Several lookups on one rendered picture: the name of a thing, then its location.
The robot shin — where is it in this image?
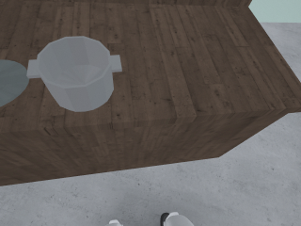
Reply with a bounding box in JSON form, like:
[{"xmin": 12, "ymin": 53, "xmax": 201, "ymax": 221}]
[
  {"xmin": 109, "ymin": 219, "xmax": 120, "ymax": 224},
  {"xmin": 166, "ymin": 212, "xmax": 179, "ymax": 219}
]

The right robot shin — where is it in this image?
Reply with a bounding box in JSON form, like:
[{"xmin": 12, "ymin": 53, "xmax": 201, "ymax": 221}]
[{"xmin": 166, "ymin": 212, "xmax": 179, "ymax": 219}]

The left robot shin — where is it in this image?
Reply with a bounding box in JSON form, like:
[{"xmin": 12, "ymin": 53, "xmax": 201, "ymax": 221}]
[{"xmin": 109, "ymin": 219, "xmax": 120, "ymax": 224}]

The table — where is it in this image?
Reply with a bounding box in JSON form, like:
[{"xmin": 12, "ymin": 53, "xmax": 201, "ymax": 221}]
[{"xmin": 0, "ymin": 0, "xmax": 301, "ymax": 186}]

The pot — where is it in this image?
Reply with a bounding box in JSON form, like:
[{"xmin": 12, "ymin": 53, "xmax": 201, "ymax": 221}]
[{"xmin": 26, "ymin": 36, "xmax": 122, "ymax": 112}]

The lid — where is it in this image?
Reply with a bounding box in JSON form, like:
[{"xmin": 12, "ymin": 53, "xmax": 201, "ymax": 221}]
[{"xmin": 0, "ymin": 59, "xmax": 29, "ymax": 107}]

